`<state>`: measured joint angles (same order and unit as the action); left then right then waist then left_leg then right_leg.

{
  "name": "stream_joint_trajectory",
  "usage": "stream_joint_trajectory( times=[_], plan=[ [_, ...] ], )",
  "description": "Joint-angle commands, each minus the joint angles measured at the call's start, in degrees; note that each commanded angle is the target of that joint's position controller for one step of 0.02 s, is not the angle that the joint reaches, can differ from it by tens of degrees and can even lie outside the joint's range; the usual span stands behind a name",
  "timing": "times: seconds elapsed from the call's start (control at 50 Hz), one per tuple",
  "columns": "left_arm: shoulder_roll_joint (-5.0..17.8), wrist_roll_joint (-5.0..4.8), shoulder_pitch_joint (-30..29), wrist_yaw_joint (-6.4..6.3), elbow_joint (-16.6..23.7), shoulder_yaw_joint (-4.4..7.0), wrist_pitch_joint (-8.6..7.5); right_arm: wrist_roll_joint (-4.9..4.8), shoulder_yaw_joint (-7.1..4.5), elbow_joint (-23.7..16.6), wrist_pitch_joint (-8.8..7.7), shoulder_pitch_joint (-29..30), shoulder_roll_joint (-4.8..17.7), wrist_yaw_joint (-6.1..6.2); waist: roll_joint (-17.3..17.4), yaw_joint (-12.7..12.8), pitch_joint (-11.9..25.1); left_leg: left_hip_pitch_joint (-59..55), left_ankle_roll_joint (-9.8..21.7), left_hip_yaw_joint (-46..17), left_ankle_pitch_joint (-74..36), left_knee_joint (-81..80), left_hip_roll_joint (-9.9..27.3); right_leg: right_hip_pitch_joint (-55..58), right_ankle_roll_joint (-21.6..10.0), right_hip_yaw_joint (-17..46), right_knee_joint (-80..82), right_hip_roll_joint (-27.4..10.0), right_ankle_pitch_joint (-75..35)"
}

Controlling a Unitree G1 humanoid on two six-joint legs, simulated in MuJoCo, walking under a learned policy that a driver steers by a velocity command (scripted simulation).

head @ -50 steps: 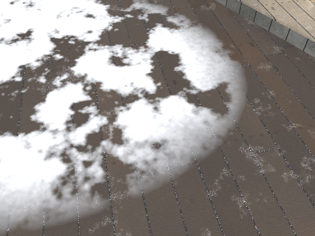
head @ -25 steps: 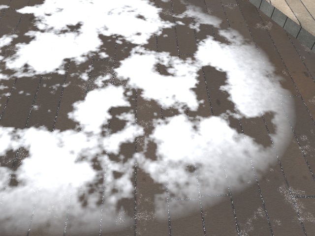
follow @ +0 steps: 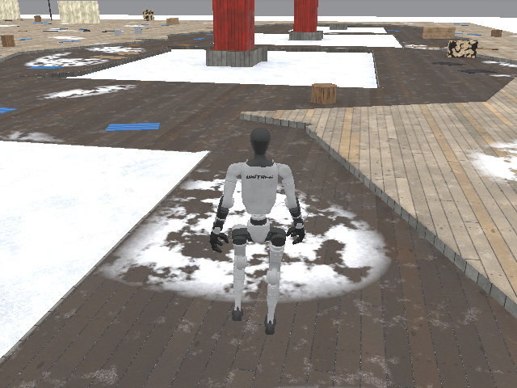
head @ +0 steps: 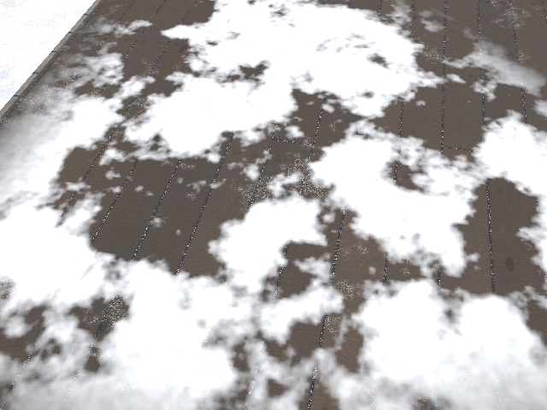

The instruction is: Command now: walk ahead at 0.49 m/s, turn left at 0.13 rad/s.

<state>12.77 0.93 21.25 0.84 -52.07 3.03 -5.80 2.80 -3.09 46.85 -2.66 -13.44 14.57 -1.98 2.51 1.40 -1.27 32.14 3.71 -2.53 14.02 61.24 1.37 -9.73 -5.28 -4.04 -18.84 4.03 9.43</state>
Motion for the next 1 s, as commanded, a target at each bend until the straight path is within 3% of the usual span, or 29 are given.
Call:
stream_joint_trajectory(
  times=[0.02, 0.06, 0.14, 0.18, 0.22, 0.24, 0.26, 0.28, 0.3, 0.34, 0.36, 0.38, 0.4, 0.42, 0.44, 0.5, 0.56, 0.6, 0.62, 0.64, 0.66, 0.74, 0.84, 0.9, 0.92, 0.94, 0.96, 0.98, 1.0],
  plan=[
    [5.59, -0.28, 1.25, 0.12, 1.96, 0.61, -1.11, -0.03, 0.74, -3.75, -0.07, 1.41, 0.22, -0.59, -6.87, -1.71, -1.44, 5.40, -1.25, 1.47, -5.38, -6.59, 3.62, 0.74, -7.63, 13.33, 11.71, -15.97, -10.11],
    [4.53, -0.52, 2.83, 0.11, 0.79, 0.22, -0.95, -0.32, 1.38, -4.84, -0.33, 7.22, -0.25, -0.65, -5.73, -0.45, -3.36, 3.94, -1.87, 3.75, -9.45, -14.43, 3.10, 0.54, -6.35, 9.28, 11.05, -13.91, -18.60],
    [5.70, -0.50, 7.18, -0.31, -1.82, -0.18, -0.39, -1.23, 2.21, -4.49, -1.05, 10.73, -1.31, 0.08, -6.87, 1.16, -0.92, -4.66, -1.75, 7.03, -13.94, -24.59, -1.09, 3.88, -3.67, 5.04, 4.62, -12.65, -37.54],
    [5.91, -0.36, 7.04, -0.74, -2.63, -0.36, 0.06, -1.22, 1.98, -3.71, -1.29, 9.86, -0.32, 0.70, -8.02, 0.44, -0.23, -7.55, -0.51, 6.19, -12.49, -27.30, -2.04, 6.45, -2.99, 5.88, 0.98, -13.47, -39.16],
    [6.10, -0.72, 5.52, -1.29, -3.01, -0.44, 0.49, -0.65, 1.34, -0.52, -1.93, 3.05, 1.07, 1.46, -6.98, -2.85, 1.60, -15.76, 1.28, 5.97, -14.52, -34.57, -3.70, 7.62, -1.45, 6.06, -7.06, -12.51, -40.23],
    [5.76, -1.15, 5.93, -1.46, -3.19, -0.62, 0.54, 0.14, 0.79, 1.61, -2.76, -2.28, 2.89, 1.92, -4.97, -4.81, 4.28, -24.35, 2.38, 4.67, -22.35, -37.70, -1.83, 4.75, -0.11, 4.76, -14.49, -10.44, -34.60],
    [4.30, -1.51, 6.54, -1.80, -1.50, -1.18, 0.40, 1.18, 0.10, 2.82, -3.49, -9.34, 6.40, 2.39, -0.33, -6.56, 10.96, -37.85, 4.73, -5.21, -47.60, -32.57, 9.97, -4.22, 1.47, 2.77, -26.59, -8.17, -13.28],
    [-1.40, -4.02, 16.94, -1.92, -3.07, -2.36, 1.33, -0.23, -0.69, 3.87, -2.82, -11.77, 8.74, 2.23, 11.61, -3.97, 22.28, -50.68, 16.42, -20.23, -68.30, -30.35, 24.98, -14.09, 3.03, 1.23, -44.75, -0.94, 26.94],
    [4.27, -2.34, 14.53, -2.45, -4.78, -0.83, 2.69, -3.07, -0.22, 3.34, -1.99, -10.86, 5.38, 1.84, 2.99, -4.82, 21.89, -45.58, 16.72, -20.36, -63.24, -32.94, 22.10, -15.24, 3.16, 6.16, -47.51, -1.79, 27.52],
    [2.45, -0.01, 6.11, -2.04, -3.21, -0.81, 3.55, -2.76, 1.24, 2.80, -1.55, -1.49, 1.02, 2.32, 0.75, -1.82, 8.60, -31.62, 12.77, -13.32, -47.63, -39.87, 16.72, -16.96, 3.91, 6.68, -44.88, -4.67, 21.25],
    [2.41, 0.70, 4.27, -1.82, -3.11, -0.56, 4.16, -2.69, 1.69, 3.09, -1.57, -0.10, -0.03, 2.76, 0.91, -0.58, 5.12, -25.80, 10.81, -10.23, -46.11, -42.13, 14.48, -14.56, 4.43, 6.75, -41.69, -5.82, 18.67],
    [1.10, 1.04, 5.85, -1.58, -3.90, -0.80, 4.96, -2.57, 1.80, 3.71, -1.43, 0.78, -0.07, 3.13, 2.13, 1.02, 4.83, -21.13, 9.68, -7.66, -43.27, -43.64, 12.70, -10.08, 5.01, 5.99, -39.18, -5.97, 16.70],
    [1.16, 1.05, 4.88, -1.37, -4.54, -0.76, 5.80, -2.37, 2.00, 4.05, -1.22, 1.46, -0.62, 3.07, -0.30, 1.57, 5.22, -16.96, 6.80, -5.54, -35.69, -45.91, 9.50, -5.47, 4.82, 4.82, -36.86, -5.33, 14.40],
    [-1.06, 0.63, 7.58, -1.42, -5.13, -1.15, 6.45, -1.76, 1.92, 4.50, -1.55, 1.56, 0.68, 3.12, 3.61, 2.85, 5.49, -16.27, 8.52, -4.81, -38.06, -45.17, 10.72, -3.92, 5.05, 4.76, -34.10, -5.03, 15.03],
    [-1.39, 0.55, 7.35, -1.85, -5.77, -1.48, 6.96, -1.66, 1.86, 5.16, -1.64, 1.18, 0.62, 3.05, 4.01, 2.60, 5.23, -15.86, 8.96, -4.80, -34.91, -45.39, 10.67, -3.52, 5.20, 4.50, -30.69, -5.22, 15.42],
    [0.29, 0.48, 2.68, -2.81, -5.99, -1.36, 7.61, -1.28, 1.61, 6.75, -0.94, -0.45, 1.71, 3.06, 3.53, 0.70, 3.99, -14.40, 8.20, -5.49, -16.12, -47.03, 9.14, -2.84, 5.09, 3.48, -23.06, -4.64, 12.83],
    [-0.25, 0.37, 1.22, -2.77, -6.92, -1.71, 7.58, -2.00, 1.25, 7.90, 0.49, -0.38, 2.68, 3.11, 2.52, 0.93, 2.41, -10.18, 6.63, -7.13, 4.08, -48.41, 8.48, 1.67, 3.91, 2.36, -15.15, -4.08, 7.37],
    [-0.08, 1.00, 1.00, -2.81, -7.35, -2.02, 7.03, -2.34, 1.48, 8.67, 1.28, -1.17, 1.59, 3.26, 0.22, 1.02, -0.61, -5.75, 3.14, -8.11, 14.14, -48.81, 7.35, 5.22, 2.64, 4.66, -7.16, -5.71, 4.70],
    [1.17, 1.43, 1.60, -2.95, -7.27, -2.09, 6.42, -2.34, 1.59, 8.91, 1.46, -1.92, 0.77, 3.23, -1.92, 0.54, -2.03, -5.13, 1.21, -7.56, 13.72, -46.88, 6.00, 4.90, 1.83, 9.35, -2.73, -9.76, 5.98],
    [3.31, 0.41, -0.90, -3.00, -7.44, -1.78, 6.01, -3.13, 1.60, 9.32, 1.82, -4.16, -0.60, 3.11, -8.40, -2.36, -4.81, -8.65, -0.04, -2.79, 8.07, -45.46, 1.42, -3.11, 0.45, 12.69, -0.09, -11.65, 11.33],
    [1.41, -0.03, -2.39, -2.78, -7.49, -2.25, 5.43, -2.81, 1.77, 10.57, 2.08, -4.42, -0.91, 3.07, -10.14, -2.35, -4.60, -17.53, -0.57, -0.82, 1.15, -41.89, 0.17, -10.06, 0.60, 14.48, 3.88, -12.52, 15.72],
    [1.05, -0.64, -3.26, -3.09, -8.16, -2.36, 4.34, -1.90, 1.77, 13.14, 1.76, -6.63, -0.55, 2.99, -5.75, -3.25, -3.17, -23.03, -0.32, -2.34, -3.79, -41.48, 2.02, -9.37, 2.46, 10.98, 3.57, -9.91, 10.12],
    [-0.37, -0.42, -0.13, -3.04, -9.84, -2.56, 4.55, -2.26, 2.19, 15.00, 1.48, -6.16, -1.61, 3.57, -2.65, -1.79, -3.00, -20.54, -0.49, -2.78, -3.41, -43.05, 2.65, -4.81, 1.83, 9.46, 1.10, -9.21, 5.11],
    [1.83, -0.12, 1.67, -2.82, -10.02, -1.58, 4.97, -1.98, 1.50, 15.23, 1.94, -6.77, -0.39, 3.45, -3.69, -1.24, -3.49, -17.21, 1.03, -0.96, 15.02, -39.83, -0.27, -6.40, -0.31, 10.29, 0.88, -7.86, 24.75],
    [2.61, 0.05, 1.59, -2.64, -9.59, -1.18, 5.13, -1.62, 1.50, 14.92, 2.07, -6.74, -0.92, 3.18, -4.98, -1.01, -5.39, -14.92, 1.33, -0.12, 18.69, -38.03, -1.05, -7.59, -1.50, 12.46, 2.00, -8.96, 30.63],
    [1.70, -0.10, 3.73, -2.53, -9.69, -1.25, 5.29, -1.60, 1.31, 14.01, 2.10, -4.96, -0.83, 2.93, -3.94, -0.11, -6.53, -10.94, 1.66, -0.65, 20.58, -36.57, -1.23, -6.30, -2.37, 14.11, 3.57, -9.97, 34.05],
    [3.33, -0.27, 5.00, -2.54, -10.00, -0.69, 5.35, -1.73, 1.46, 13.14, 1.96, -3.93, -2.23, 2.62, -7.28, 0.56, -8.10, -7.23, 1.23, 1.04, 19.25, -33.25, -2.57, -5.83, -3.75, 18.81, 6.34, -12.80, 37.93],
    [4.57, -0.17, 5.75, -2.59, -10.37, -0.02, 5.11, -1.23, 1.75, 12.42, 1.49, -2.83, -3.76, 2.16, -11.29, 0.89, -8.62, -6.00, 0.49, 5.21, 11.25, -26.29, -3.76, -4.38, -5.73, 24.34, 10.50, -17.44, 38.96],
    [4.91, 0.00, 4.51, -2.61, -10.30, 0.37, 4.78, -0.45, 1.69, 11.90, 0.90, -2.25, -3.81, 1.81, -11.63, 0.49, -8.99, -5.44, 0.63, 5.71, 6.27, -21.76, -2.18, -3.97, -7.13, 26.69, 11.98, -20.59, 35.50]
  ],
)
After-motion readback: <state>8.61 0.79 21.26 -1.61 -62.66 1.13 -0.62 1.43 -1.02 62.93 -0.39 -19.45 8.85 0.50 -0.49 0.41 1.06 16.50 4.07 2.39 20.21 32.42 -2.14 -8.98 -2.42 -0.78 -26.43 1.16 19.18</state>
